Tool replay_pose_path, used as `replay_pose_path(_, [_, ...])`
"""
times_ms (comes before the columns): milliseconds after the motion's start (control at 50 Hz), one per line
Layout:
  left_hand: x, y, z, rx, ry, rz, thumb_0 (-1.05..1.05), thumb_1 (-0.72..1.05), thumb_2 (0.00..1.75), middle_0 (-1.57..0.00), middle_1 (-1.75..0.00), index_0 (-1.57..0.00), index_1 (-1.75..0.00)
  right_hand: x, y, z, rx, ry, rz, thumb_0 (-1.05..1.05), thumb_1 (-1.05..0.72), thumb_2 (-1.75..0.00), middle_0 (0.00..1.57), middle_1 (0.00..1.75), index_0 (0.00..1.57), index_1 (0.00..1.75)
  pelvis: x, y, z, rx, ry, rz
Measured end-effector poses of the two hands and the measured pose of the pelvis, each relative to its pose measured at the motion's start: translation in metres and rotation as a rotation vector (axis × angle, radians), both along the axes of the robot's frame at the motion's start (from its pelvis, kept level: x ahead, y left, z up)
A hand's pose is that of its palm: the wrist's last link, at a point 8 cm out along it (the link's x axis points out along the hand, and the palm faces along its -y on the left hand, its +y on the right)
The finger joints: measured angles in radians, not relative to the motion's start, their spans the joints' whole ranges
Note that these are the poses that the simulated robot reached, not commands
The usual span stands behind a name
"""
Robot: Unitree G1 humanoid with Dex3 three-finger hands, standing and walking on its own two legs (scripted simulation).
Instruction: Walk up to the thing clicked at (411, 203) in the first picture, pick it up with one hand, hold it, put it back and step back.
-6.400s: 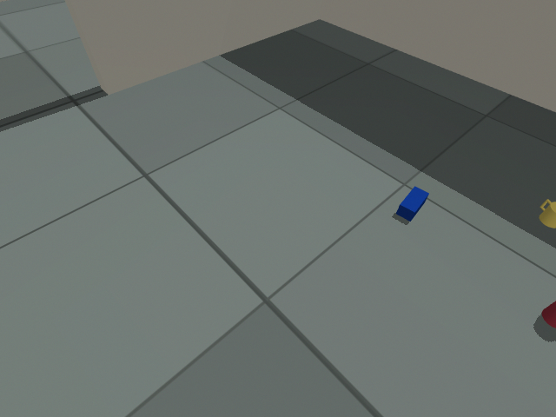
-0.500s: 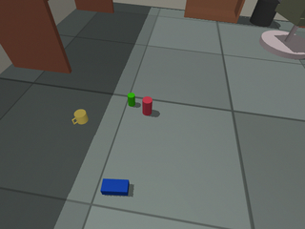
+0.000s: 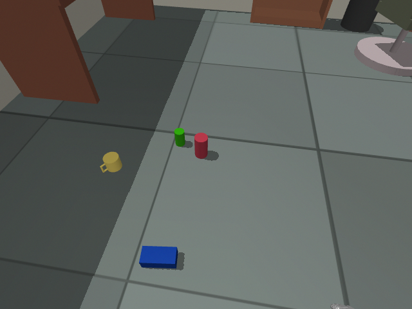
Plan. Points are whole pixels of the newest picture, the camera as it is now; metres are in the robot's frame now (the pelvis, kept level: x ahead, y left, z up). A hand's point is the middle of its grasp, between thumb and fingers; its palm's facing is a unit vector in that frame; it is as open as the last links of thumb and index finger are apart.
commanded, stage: walk up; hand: left
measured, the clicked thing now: (159, 257) +0.46 +0.24 -0.75
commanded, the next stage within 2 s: stand in 0.38 s
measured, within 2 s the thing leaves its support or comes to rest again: neither
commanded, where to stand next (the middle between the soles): +0.08 +0.02 m, yaw +1 degrees
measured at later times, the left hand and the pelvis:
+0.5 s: hand out of the picture +0.09 +0.25 -0.16, palm faces -0.03 -0.94 -0.33, open 7.4 cm; pelvis +0.01 +0.00 +0.00, yaw +0 degrees
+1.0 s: hand out of the picture +0.10 +0.26 -0.16, palm faces -0.01 -0.94 -0.34, open 7.4 cm; pelvis +0.03 +0.00 +0.00, yaw +0 degrees
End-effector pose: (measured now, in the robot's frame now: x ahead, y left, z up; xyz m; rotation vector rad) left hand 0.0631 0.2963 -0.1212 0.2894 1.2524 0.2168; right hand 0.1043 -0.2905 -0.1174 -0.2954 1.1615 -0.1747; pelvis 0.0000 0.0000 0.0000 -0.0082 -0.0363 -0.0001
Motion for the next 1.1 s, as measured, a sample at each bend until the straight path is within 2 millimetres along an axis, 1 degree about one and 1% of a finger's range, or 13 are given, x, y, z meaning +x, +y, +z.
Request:
replay_pose_path(120, [0.017, -0.004, 0.001, -0.006, -0.025, -0.021, 0.01, 0.9, 0.9, -0.2, -0.3, -0.2, -0.3, -0.008, -0.004, 0.001, -0.008, 0.017, -0.021, 0.01, -0.91, -0.89, 0.2, 0.3, 0.2, 0.3, 0.003, -0.001, 0.001, 0.003, -0.001, -0.005])
replay_pose_path(240, [0.026, -0.006, 0.001, -0.007, -0.034, -0.039, 0.01, 0.9, 0.9, -0.2, -0.3, -0.2, -0.3, -0.019, -0.007, 0.0, -0.012, 0.034, -0.042, 0.01, -0.91, -0.89, 0.2, 0.3, 0.2, 0.3, 0.003, -0.001, 0.001, 0.004, -0.002, -0.01])
replay_pose_path(380, [0.028, -0.006, 0.001, -0.006, -0.027, -0.047, 0.01, 0.9, 0.9, -0.2, -0.3, -0.2, -0.3, -0.03, -0.008, -0.001, -0.01, 0.058, -0.053, 0.01, -0.91, -0.89, 0.2, 0.3, 0.2, 0.3, 0.004, -0.001, 0.001, 0.004, -0.001, -0.012])
replay_pose_path(540, [0.021, -0.003, 0.001, -0.001, -0.012, -0.038, 0.01, 0.9, 0.9, -0.2, -0.3, -0.2, -0.3, -0.036, -0.007, -0.004, -0.01, 0.094, -0.049, 0.01, -0.91, -0.89, 0.2, 0.3, 0.2, 0.3, 0.009, -0.001, 0.001, 0.005, 0.007, -0.001])
replay_pose_path(620, [0.017, -0.002, 0.001, 0.004, 0.0, -0.031, 0.01, 0.9, 0.9, -0.2, -0.3, -0.2, -0.3, -0.034, -0.007, -0.005, -0.01, 0.102, -0.045, 0.01, -0.91, -0.89, 0.2, 0.3, 0.2, 0.3, 0.012, -0.001, 0.001, 0.005, 0.009, 0.001])
replay_pose_path(740, [0.016, 0.001, 0.001, 0.009, 0.014, -0.021, 0.01, 0.9, 0.9, -0.2, -0.3, -0.2, -0.3, -0.024, -0.006, -0.004, -0.011, 0.097, -0.034, 0.01, -0.91, -0.89, 0.2, 0.3, 0.2, 0.3, 0.018, 0.0, 0.001, 0.005, 0.012, 0.004])
replay_pose_path(940, [0.025, 0.003, 0.002, 0.011, -0.002, -0.019, 0.01, 0.9, 0.9, -0.2, -0.3, -0.2, -0.3, -0.002, -0.004, -0.001, -0.018, 0.063, -0.016, 0.01, -0.91, -0.89, 0.2, 0.3, 0.2, 0.3, 0.024, 0.001, 0.002, 0.005, 0.011, 0.008])
replay_pose_path(1100, [0.032, 0.004, 0.003, 0.011, -0.012, -0.023, 0.01, 0.9, 0.9, -0.2, -0.3, -0.2, -0.3, 0.006, -0.002, 0.0, -0.019, 0.055, -0.008, 0.01, -0.91, -0.89, 0.2, 0.3, 0.2, 0.3, 0.029, 0.002, 0.002, 0.005, 0.014, 0.01])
